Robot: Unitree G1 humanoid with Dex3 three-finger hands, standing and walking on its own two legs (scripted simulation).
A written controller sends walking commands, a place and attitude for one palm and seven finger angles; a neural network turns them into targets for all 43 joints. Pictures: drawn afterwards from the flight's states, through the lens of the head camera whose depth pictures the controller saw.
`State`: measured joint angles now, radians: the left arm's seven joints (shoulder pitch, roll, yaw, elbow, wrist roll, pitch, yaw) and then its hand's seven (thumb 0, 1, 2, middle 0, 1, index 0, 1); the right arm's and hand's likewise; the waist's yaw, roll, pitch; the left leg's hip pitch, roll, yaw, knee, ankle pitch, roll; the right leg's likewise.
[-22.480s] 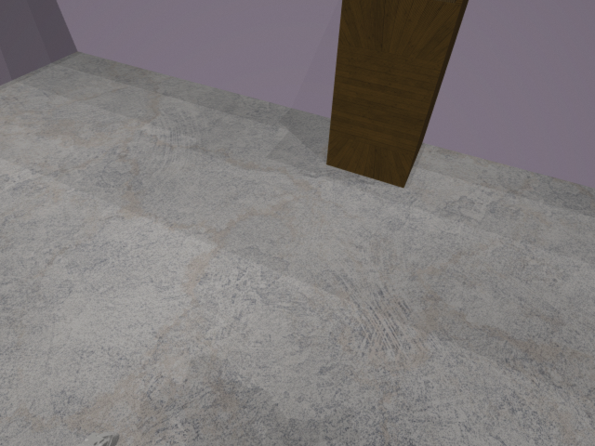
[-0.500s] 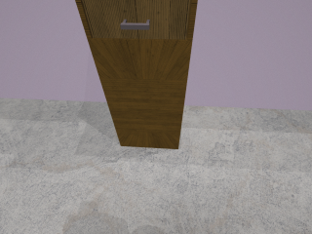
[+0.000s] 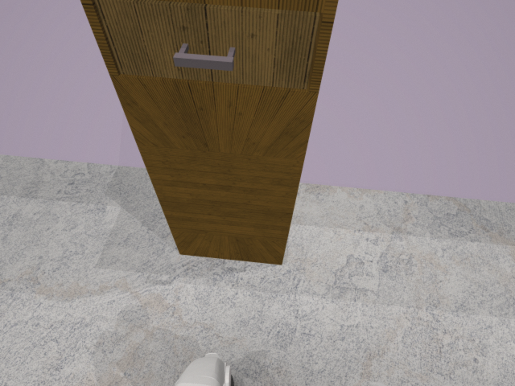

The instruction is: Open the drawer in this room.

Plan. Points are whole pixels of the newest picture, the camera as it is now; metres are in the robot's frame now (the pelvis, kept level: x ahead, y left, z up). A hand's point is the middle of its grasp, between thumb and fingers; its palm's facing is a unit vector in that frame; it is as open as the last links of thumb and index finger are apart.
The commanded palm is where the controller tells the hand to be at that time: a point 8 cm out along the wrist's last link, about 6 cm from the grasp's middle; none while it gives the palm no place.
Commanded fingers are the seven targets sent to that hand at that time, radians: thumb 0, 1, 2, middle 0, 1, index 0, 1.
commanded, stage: come to a stop and stand still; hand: left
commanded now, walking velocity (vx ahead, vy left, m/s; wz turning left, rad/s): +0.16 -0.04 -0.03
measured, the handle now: (206, 56) +0.62 +0.17 +0.17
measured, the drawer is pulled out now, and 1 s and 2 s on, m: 0.00 0.00 0.00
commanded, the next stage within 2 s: look again from close up in 1.72 s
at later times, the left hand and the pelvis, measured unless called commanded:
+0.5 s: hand (180, 350) +0.19 +0.16 -0.16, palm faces -0.01 -0.96 -0.27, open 7.4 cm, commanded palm none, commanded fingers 0.00 0.90 0.90 -0.20 -0.30 -0.20 -0.30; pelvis +0.08 -0.04 +0.00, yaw -2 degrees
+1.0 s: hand out of the picture +0.03 +0.16 -0.16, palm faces +0.08 -0.96 -0.26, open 7.4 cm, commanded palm none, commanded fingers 0.00 0.90 0.90 -0.20 -0.30 -0.20 -0.30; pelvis +0.04 -0.04 +0.01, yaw +0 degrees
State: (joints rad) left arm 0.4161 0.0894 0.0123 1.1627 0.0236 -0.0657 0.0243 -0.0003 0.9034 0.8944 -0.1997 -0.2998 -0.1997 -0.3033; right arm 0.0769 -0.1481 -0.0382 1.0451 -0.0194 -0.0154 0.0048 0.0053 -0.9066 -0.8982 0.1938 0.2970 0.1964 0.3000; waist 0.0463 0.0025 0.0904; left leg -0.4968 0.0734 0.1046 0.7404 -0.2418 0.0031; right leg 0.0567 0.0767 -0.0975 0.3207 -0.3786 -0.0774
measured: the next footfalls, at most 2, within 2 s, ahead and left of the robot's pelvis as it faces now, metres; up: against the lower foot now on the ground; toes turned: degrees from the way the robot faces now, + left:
left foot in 0.06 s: +0.15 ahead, +0.10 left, +0.00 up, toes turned +7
right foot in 0.52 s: +0.13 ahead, -0.17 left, +0.00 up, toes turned -6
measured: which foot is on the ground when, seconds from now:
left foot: up 0.00-0.04, down 0.06-0.52, up 0.54-1.00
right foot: down 0.00-0.06, up 0.08-0.50, down 0.52-1.00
